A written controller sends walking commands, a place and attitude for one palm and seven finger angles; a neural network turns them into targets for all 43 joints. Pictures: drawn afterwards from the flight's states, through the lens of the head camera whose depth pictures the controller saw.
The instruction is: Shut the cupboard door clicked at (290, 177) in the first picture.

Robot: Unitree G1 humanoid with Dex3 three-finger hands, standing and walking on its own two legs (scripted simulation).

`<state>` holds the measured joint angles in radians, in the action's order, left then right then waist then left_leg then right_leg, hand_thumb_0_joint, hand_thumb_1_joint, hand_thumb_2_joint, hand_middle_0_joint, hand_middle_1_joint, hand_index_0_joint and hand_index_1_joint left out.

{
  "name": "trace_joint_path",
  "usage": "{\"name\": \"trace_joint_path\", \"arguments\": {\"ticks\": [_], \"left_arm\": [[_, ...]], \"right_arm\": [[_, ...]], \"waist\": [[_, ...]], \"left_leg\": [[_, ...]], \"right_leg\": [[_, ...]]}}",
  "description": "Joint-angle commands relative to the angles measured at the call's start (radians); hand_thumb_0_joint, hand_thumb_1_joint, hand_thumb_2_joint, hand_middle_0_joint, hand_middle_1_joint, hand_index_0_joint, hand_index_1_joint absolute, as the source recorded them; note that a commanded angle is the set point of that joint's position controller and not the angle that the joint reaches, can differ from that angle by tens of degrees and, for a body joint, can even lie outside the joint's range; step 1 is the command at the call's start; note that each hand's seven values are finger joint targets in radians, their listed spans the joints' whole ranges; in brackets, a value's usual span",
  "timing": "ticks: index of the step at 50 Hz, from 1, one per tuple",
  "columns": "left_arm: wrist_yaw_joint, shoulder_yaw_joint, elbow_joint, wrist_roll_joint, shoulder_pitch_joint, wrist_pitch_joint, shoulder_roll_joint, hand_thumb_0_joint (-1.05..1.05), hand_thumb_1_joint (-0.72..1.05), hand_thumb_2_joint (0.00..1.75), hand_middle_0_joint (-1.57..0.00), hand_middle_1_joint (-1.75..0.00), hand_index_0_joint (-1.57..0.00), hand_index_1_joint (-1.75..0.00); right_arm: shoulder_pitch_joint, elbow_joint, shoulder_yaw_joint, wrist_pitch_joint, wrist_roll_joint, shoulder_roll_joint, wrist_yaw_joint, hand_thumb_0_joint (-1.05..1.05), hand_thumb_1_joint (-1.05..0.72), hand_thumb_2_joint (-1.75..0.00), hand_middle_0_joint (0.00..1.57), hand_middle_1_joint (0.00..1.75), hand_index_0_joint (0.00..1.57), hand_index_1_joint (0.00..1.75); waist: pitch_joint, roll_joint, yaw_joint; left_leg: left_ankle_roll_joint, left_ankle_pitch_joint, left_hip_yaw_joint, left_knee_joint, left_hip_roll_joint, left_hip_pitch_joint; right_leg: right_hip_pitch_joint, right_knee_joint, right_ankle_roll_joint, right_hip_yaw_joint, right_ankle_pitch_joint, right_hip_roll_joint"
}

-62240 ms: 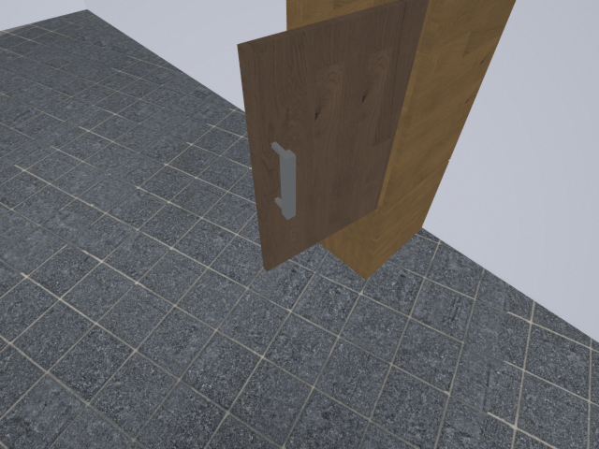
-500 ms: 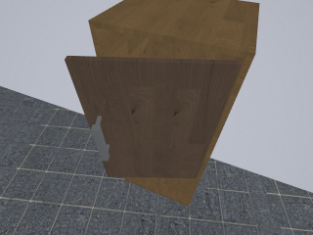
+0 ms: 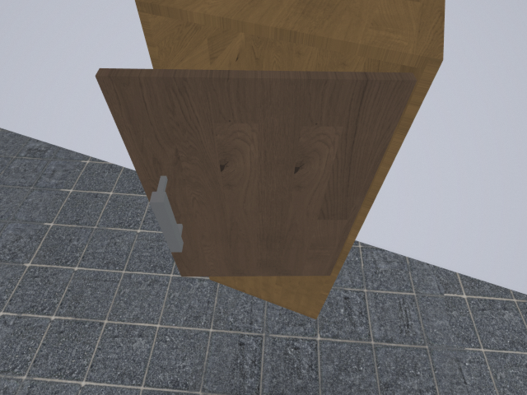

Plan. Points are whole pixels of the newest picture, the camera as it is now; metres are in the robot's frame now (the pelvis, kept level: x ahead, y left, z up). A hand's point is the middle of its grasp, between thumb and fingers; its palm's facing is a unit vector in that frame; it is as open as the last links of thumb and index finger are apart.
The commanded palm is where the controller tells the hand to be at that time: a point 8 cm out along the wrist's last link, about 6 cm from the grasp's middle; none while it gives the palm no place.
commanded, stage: come to a stop and stand still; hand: left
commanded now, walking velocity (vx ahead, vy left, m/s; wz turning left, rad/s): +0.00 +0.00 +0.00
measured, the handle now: (170, 216) +0.41 +0.20 -0.02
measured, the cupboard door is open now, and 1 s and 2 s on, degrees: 21 21 21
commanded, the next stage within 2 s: look again from close up in 1.96 s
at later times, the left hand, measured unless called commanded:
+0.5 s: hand out of the picture -0.02 +0.17 -0.17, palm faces +0.07 -0.98 -0.19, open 7.3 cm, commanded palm none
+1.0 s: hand out of the picture +0.02 +0.21 -0.17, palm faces +0.00 -0.97 -0.24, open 7.3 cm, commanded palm none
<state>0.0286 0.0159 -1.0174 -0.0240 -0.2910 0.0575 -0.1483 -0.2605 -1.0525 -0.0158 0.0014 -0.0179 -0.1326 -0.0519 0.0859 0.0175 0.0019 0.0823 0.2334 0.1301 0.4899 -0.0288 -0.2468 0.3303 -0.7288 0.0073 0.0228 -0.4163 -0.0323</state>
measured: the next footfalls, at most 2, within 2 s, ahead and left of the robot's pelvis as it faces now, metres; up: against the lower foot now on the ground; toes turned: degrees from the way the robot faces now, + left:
left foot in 0.42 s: +0.00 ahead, +0.08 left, +0.00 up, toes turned +4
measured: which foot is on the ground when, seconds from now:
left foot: down 0.00-0.12, up 0.14-0.40, down 0.42-1.00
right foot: down 0.00-1.00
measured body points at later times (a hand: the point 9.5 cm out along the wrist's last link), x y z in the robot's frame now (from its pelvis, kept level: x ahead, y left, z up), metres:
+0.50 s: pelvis -0.03 -0.01 +0.00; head -0.01 +0.00 +0.45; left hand -0.02 +0.22 -0.16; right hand +0.00 -0.24 -0.15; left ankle -0.04 +0.08 -0.74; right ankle +0.00 -0.14 -0.73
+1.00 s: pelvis +0.00 +0.03 +0.00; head +0.02 +0.01 +0.45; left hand +0.02 +0.26 -0.15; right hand +0.01 -0.19 -0.16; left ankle -0.04 +0.08 -0.74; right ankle +0.00 -0.14 -0.73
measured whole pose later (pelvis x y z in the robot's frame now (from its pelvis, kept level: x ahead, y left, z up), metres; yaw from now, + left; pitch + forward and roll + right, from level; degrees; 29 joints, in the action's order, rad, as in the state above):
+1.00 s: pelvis +0.00 +0.03 +0.00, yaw +0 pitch -1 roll +1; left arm 0.04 -0.02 -1.09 -0.01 -0.25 0.01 -0.17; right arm -0.29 -1.07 0.03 0.03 -0.02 -0.17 -0.03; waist 0.05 -0.03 0.00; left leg 0.09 0.31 0.10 0.43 -0.09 -0.11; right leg 0.21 -0.52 -0.03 -0.02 -0.29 -0.08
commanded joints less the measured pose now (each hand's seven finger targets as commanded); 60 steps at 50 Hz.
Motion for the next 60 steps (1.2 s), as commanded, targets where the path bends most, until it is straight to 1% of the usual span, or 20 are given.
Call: {"name": "trace_joint_path", "arguments": {"ticks": [1, 4, 5, 6, 7, 8, 10, 12, 16, 20, 24, 25, 26, 27, 28, 30, 34, 37, 48, 60], "left_arm": [[0.004, 0.032, 0.077, 0.003, -0.059, -0.006, -0.039, 0.0, 0.9, 0.9, -0.2, -0.3, -0.2, -0.3], [0.007, 0.022, 0.052, 0.002, -0.133, -0.034, -0.022, 0.0, 0.9, 0.9, -0.2, -0.3, -0.2, -0.3], [0.015, 0.018, 0.049, -0.001, -0.115, -0.051, -0.064, 0.0, 0.9, 0.9, -0.2, -0.3, -0.2, -0.3], [0.018, 0.015, 0.061, 0.004, -0.079, -0.059, -0.126, 0.0, 0.9, 0.9, -0.2, -0.3, -0.2, -0.3], [0.018, 0.018, 0.084, 0.003, -0.03, -0.056, -0.165, 0.0, 0.9, 0.9, -0.2, -0.3, -0.2, -0.3], [0.025, 0.025, 0.1, 0.004, -0.011, -0.066, -0.166, 0.0, 0.9, 0.9, -0.2, -0.3, -0.2, -0.3], [0.023, 0.019, 0.098, 0.005, 0.008, -0.079, -0.145, 0.0, 0.9, 0.9, -0.2, -0.3, -0.2, -0.3], [0.016, 0.024, 0.095, 0.002, -0.013, -0.086, -0.155, 0.0, 0.9, 0.9, -0.2, -0.3, -0.2, -0.3], [0.013, 0.043, 0.073, -0.001, -0.075, -0.083, -0.193, 0.0, 0.9, 0.9, -0.2, -0.3, -0.2, -0.3], [0.012, 0.032, 0.065, 0.011, -0.02, -0.073, -0.155, 0.0, 0.9, 0.9, -0.2, -0.3, -0.2, -0.3], [0.011, 0.011, 0.043, 0.007, -0.014, -0.055, -0.101, 0.0, 0.9, 0.9, -0.2, -0.3, -0.2, -0.3], [0.046, -0.007, -0.052, 0.002, -0.156, -0.082, -0.129, 0.0, 0.9, 0.9, -0.2, -0.3, -0.2, -0.3], [0.031, 0.002, 0.003, 0.002, -0.073, -0.086, -0.19, 0.0, 0.9, 0.9, -0.2, -0.3, -0.2, -0.3], [0.022, 0.005, 0.021, 0.001, -0.033, -0.085, -0.189, 0.0, 0.9, 0.9, -0.2, -0.3, -0.2, -0.3], [0.015, 0.002, 0.032, -0.002, -0.013, -0.08, -0.173, 0.0, 0.9, 0.9, -0.2, -0.3, -0.2, -0.3], [0.009, -0.009, 0.019, -0.001, -0.03, -0.073, -0.123, 0.0, 0.9, 0.9, -0.2, -0.3, -0.2, -0.3], [0.007, -0.019, -0.017, 0.008, -0.038, -0.074, -0.102, 0.0, 0.9, 0.9, -0.2, -0.3, -0.2, -0.3], [0.009, -0.019, -0.035, 0.012, -0.047, -0.073, -0.105, 0.0, 0.9, 0.9, -0.2, -0.3, -0.2, -0.3], [0.017, -0.009, -0.052, 0.015, -0.016, -0.064, -0.112, 0.0, 0.9, 0.9, -0.2, -0.3, -0.2, -0.3], [0.018, -0.001, -0.055, 0.013, 0.015, -0.07, -0.124, 0.0, 0.9, 0.9, -0.2, -0.3, -0.2, -0.3]], "right_arm": [[-0.028, 0.063, -0.055, -0.004, -0.011, -0.184, -0.009, 0.0, -0.9, -0.9, 0.2, 0.3, 0.2, 0.3], [0.01, 0.073, -0.04, -0.008, -0.004, -0.14, 0.011, 0.0, -0.9, -0.9, 0.2, 0.3, 0.2, 0.3], [0.0, 0.084, -0.029, -0.015, 0.007, -0.08, 0.021, 0.0, -0.9, -0.9, 0.2, 0.3, 0.2, 0.3], [-0.006, 0.092, -0.021, -0.026, 0.008, -0.054, 0.032, 0.0, -0.9, -0.9, 0.2, 0.3, 0.2, 0.3], [-0.012, 0.082, -0.028, -0.033, -0.002, -0.074, 0.042, 0.0, -0.9, -0.9, 0.2, 0.3, 0.2, 0.3], [-0.002, 0.08, -0.029, -0.044, -0.005, -0.075, 0.044, 0.0, -0.9, -0.9, 0.2, 0.3, 0.2, 0.3], [-0.024, 0.059, -0.031, -0.034, -0.005, -0.1, 0.053, 0.0, -0.9, -0.9, 0.2, 0.3, 0.2, 0.3], [-0.038, 0.054, -0.027, -0.022, -0.002, -0.1, 0.058, 0.0, -0.9, -0.9, 0.2, 0.3, 0.2, 0.3], [-0.012, 0.07, -0.016, -0.01, 0.003, -0.086, 0.053, 0.0, -0.9, -0.9, 0.2, 0.3, 0.2, 0.3], [-0.085, 0.03, -0.004, 0.002, 0.008, -0.086, 0.038, 0.0, -0.9, -0.9, 0.2, 0.3, 0.2, 0.3], [-0.048, 0.023, 0.002, 0.012, 0.005, -0.126, 0.034, 0.0, -0.9, -0.9, 0.2, 0.3, 0.2, 0.3], [0.094, 0.105, 0.002, 0.029, 0.018, -0.176, 0.038, 0.0, -0.9, -0.9, 0.2, 0.3, 0.2, 0.3], [-0.006, 0.127, 0.004, 0.013, 0.005, -0.126, 0.045, 0.0, -0.9, -0.9, 0.2, 0.3, 0.2, 0.3], [-0.058, 0.116, 0.003, 0.015, -0.005, -0.139, 0.047, 0.0, -0.9, -0.9, 0.2, 0.3, 0.2, 0.3], [-0.081, 0.115, 0.004, 0.02, -0.011, -0.135, 0.049, 0.0, -0.9, -0.9, 0.2, 0.3, 0.2, 0.3], [-0.073, 0.13, 0.006, 0.03, -0.003, -0.161, 0.04, 0.0, -0.9, -0.9, 0.2, 0.3, 0.2, 0.3], [-0.087, 0.113, 0.013, 0.041, 0.003, -0.163, 0.024, 0.0, -0.9, -0.9, 0.2, 0.3, 0.2, 0.3], [-0.091, 0.086, 0.015, 0.042, 0.004, -0.169, 0.022, 0.0, -0.9, -0.9, 0.2, 0.3, 0.2, 0.3], [-0.1, 0.014, 0.016, 0.047, 0.002, -0.153, 0.01, 0.0, -0.9, -0.9, 0.2, 0.3, 0.2, 0.3], [-0.07, -0.017, 0.009, 0.042, 0.003, -0.138, 0.009, 0.0, -0.9, -0.9, 0.2, 0.3, 0.2, 0.3]], "waist": [[-0.106, -0.119, -0.004], [-0.114, -0.069, -0.043], [-0.074, 0.093, -0.021], [-0.035, 0.19, -0.002], [-0.035, 0.126, 0.003], [-0.013, 0.177, -0.002], [0.039, 0.148, 0.009], [-0.001, 0.118, -0.003], [-0.05, 0.093, -0.039], [-0.056, 0.043, 0.0], [-0.026, -0.141, -0.023], [0.03, -0.12, -0.073], [-0.042, -0.072, 0.0], [-0.038, -0.088, 0.018], [-0.037, -0.169, 0.02], [-0.027, -0.194, 0.0], [-0.007, -0.065, -0.01], [-0.009, -0.018, -0.01], [-0.034, -0.055, -0.01], [-0.042, -0.033, -0.004]], "left_leg": [[0.142, -0.519, -0.288, -0.11, 0.351, 0.039], [0.036, -0.08, -0.203, -0.033, 0.22, -0.097], [-0.031, 0.171, -0.141, 0.049, 0.101, -0.177], [-0.072, 0.235, -0.092, 0.124, 0.039, -0.167], [-0.077, 0.212, -0.101, 0.22, 0.028, -0.069], [-0.078, 0.199, -0.123, 0.294, 0.023, -0.108], [-0.078, 0.147, -0.137, 0.345, 0.047, -0.167], [-0.089, 0.142, -0.11, 0.3, 0.041, -0.168], [-0.093, 0.164, -0.08, 0.108, 0.024, -0.12], [-0.078, -0.002, -0.103, -0.153, 0.05, 0.104], [-0.022, -0.09, -0.239, -0.213, 0.171, -0.006], [-0.054, -0.111, -0.137, 0.009, 0.156, -0.057], [-0.072, 0.141, -0.148, -0.019, 0.067, -0.049], [-0.064, 0.172, -0.17, -0.045, 0.08, -0.042], [-0.051, 0.149, -0.207, -0.094, 0.105, -0.053], [-0.024, 0.106, -0.307, -0.205, 0.169, -0.092], [-0.031, -0.163, -0.27, -0.182, 0.157, -0.029], [-0.036, -0.147, -0.249, -0.185, 0.146, 0.011], [-0.047, -0.432, -0.205, -0.153, 0.137, 0.124], [-0.037, -0.352, -0.167, -0.14, 0.125, 0.131]], "right_leg": [[0.035, -0.101, 0.006, -0.019, -0.048, 0.001], [-0.168, 0.25, 0.004, -0.011, 0.158, -0.01], [-0.159, 0.397, 0.042, -0.193, 0.084, -0.126], [-0.037, 0.535, 0.113, -0.347, -0.169, -0.268], [0.111, 0.598, 0.15, -0.382, -0.366, -0.302], [0.11, 0.628, 0.149, -0.428, -0.339, -0.286], [0.052, 0.599, 0.14, -0.359, -0.179, -0.251], [-0.057, 0.548, 0.147, -0.287, -0.014, -0.228], [-0.182, 0.467, 0.176, -0.266, 0.225, -0.242], [-0.072, 0.355, 0.082, -0.151, 0.241, -0.141], [-0.128, 0.284, 0.01, -0.023, 0.166, -0.045], [-0.109, 0.331, 0.025, -0.065, 0.304, -0.102], [-0.077, 0.345, 0.06, -0.147, 0.005, -0.14], [-0.014, 0.312, 0.07, -0.13, -0.094, -0.122], [-0.007, 0.258, 0.062, -0.073, -0.036, -0.08], [-0.063, 0.17, 0.032, 0.012, 0.066, -0.013], [-0.095, 0.207, 0.03, -0.013, 0.158, -0.026], [-0.098, 0.236, 0.027, -0.043, 0.182, -0.044], [-0.121, 0.22, 0.02, -0.041, 0.281, -0.055], [-0.165, 0.249, 0.025, -0.065, 0.432, -0.077]]}}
